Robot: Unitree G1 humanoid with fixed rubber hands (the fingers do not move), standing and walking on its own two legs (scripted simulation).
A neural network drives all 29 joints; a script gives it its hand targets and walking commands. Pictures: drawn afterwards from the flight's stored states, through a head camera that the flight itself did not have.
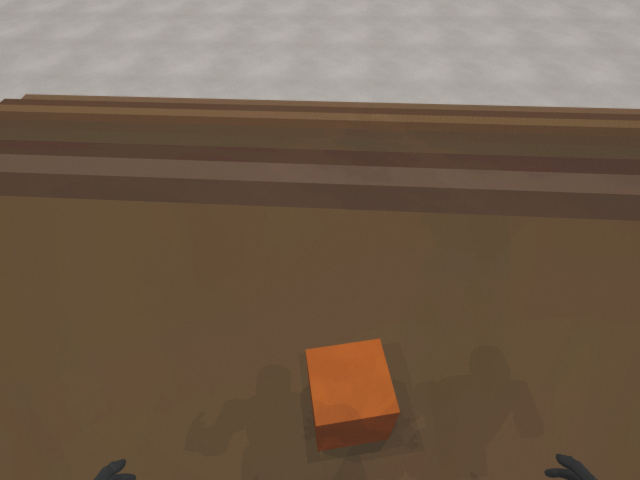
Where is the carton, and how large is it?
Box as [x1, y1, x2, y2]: [306, 339, 399, 450]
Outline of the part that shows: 379,339 306,349 308,380 318,450 388,438 399,413 399,410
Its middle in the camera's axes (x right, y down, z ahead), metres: +0.08 +0.44 +1.11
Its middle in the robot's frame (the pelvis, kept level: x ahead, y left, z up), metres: +0.44 -0.05 -0.66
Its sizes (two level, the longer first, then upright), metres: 0.210 0.200 0.250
